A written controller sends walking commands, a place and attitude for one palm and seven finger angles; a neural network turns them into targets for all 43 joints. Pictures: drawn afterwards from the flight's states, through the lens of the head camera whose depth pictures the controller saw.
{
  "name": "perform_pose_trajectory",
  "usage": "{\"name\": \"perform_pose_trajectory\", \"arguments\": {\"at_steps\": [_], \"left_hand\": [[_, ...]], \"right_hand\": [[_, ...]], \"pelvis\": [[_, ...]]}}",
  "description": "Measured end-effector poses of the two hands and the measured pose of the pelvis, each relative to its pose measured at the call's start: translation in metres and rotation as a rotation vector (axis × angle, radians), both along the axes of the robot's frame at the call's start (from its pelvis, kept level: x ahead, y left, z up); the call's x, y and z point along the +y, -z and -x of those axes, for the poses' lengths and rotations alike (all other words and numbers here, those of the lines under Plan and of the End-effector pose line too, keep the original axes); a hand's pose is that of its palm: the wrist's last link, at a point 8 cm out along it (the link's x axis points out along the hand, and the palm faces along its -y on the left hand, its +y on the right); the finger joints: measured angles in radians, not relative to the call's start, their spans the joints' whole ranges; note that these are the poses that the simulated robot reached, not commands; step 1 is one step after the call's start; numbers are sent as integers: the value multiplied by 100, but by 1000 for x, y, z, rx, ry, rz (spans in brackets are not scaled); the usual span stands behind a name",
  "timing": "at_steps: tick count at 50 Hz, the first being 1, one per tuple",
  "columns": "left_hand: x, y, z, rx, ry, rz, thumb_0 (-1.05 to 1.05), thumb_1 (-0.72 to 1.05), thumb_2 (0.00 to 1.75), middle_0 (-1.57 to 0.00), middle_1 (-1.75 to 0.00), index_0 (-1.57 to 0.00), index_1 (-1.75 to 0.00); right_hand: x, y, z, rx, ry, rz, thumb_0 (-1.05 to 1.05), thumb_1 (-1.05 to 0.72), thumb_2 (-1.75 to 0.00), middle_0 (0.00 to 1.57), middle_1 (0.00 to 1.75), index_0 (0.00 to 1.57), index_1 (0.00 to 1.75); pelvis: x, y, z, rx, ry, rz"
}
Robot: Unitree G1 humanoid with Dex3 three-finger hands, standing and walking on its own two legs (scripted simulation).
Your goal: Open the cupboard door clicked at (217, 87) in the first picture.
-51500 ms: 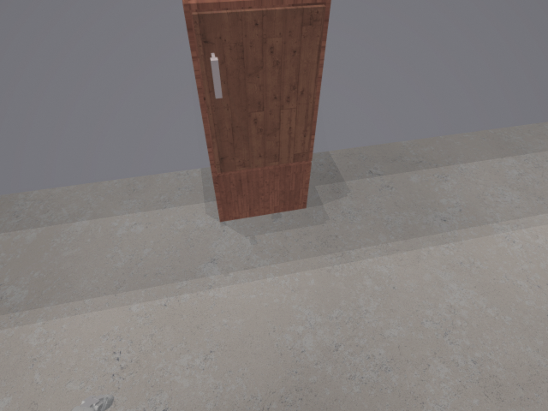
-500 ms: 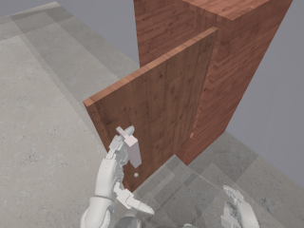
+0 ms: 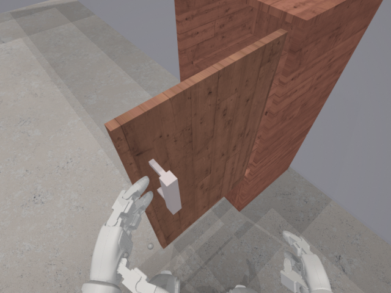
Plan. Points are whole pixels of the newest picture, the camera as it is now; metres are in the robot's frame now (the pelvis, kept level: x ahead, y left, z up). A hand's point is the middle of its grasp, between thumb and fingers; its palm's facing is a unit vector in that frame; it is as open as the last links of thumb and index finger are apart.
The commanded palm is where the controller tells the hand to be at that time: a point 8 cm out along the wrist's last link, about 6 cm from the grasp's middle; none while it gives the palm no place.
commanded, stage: slide the hand sideways off the handle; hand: left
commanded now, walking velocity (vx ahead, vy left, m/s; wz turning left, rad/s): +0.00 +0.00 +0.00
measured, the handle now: (164, 187) +0.30 +0.08 +0.07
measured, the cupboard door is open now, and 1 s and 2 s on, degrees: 92 92 92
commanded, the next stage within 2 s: draw the hand back to the body in 0.38 s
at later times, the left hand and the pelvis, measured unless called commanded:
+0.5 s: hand (124, 264) +0.17 +0.13 +0.07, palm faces -0.05 -1.00 -0.02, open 16.3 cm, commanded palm +0.14 +0.19 +0.07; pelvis +0.00 -0.01 -0.01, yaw +1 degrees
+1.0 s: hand (69, 248) +0.17 +0.19 +0.14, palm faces -0.03 -1.00 -0.07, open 16.1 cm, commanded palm +0.14 +0.25 +0.15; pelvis +0.00 +0.01 +0.03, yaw +1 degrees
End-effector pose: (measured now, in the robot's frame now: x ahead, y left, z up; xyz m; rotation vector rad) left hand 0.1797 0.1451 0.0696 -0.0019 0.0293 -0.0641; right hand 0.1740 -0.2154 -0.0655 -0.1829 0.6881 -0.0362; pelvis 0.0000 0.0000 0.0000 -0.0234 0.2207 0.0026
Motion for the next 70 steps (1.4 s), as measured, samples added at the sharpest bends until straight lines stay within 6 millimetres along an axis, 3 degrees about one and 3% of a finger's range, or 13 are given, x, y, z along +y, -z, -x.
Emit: {"name": "perform_pose_trajectory", "arguments": {"at_steps": [12,20,28,36,44,50,60,70], "left_hand": [[14,0,12,19,-4,-30,-1,-49,30,-17,-31,-19,-32],[34,0,26,35,-47,-43,-1,-49,30,-16,-30,-17,-31],[38,-2,27,-2,6,-20,-1,-49,30,-15,-30,-16,-30],[63,-37,26,-38,-35,-69,-1,-49,30,-15,-30,-16,-30],[79,-49,27,-4,-23,-56,-1,-49,30,-15,-30,-15,-30],[95,-69,27,-49,-34,-74,-1,-46,31,-15,-30,-16,-30],[122,-97,29,53,-283,-321,-1,-22,42,-16,-30,-17,-30],[150,-136,8,-27,-394,-417,-1,12,56,-18,-30,-18,-30]], "right_hand": [[-14,6,-2,-9,30,8,1,-91,-90,20,30,21,30],[-21,7,-1,-5,53,18,1,-91,-90,20,30,21,30],[-22,7,-1,-25,62,42,1,-91,-90,20,30,21,30],[-9,-7,1,-43,90,5,1,-91,-90,20,30,20,30],[2,-29,-2,-84,71,14,1,-91,-90,20,30,21,30],[9,-42,-7,-119,57,19,1,-91,-90,20,30,21,30],[26,-59,-12,-96,60,41,1,-91,-90,20,30,21,30],[35,-64,-18,-56,27,39,1,-91,-90,21,30,21,30]], "pelvis": [[-9,5,1,7,-3,0],[-13,6,2,7,-8,1],[-10,9,5,7,-10,11],[-2,-5,3,-36,-9,17],[6,-19,-1,-69,-12,24],[12,-26,-3,-94,-14,29],[25,-50,-12,-152,2,22],[31,-67,-26,-208,8,7]]}}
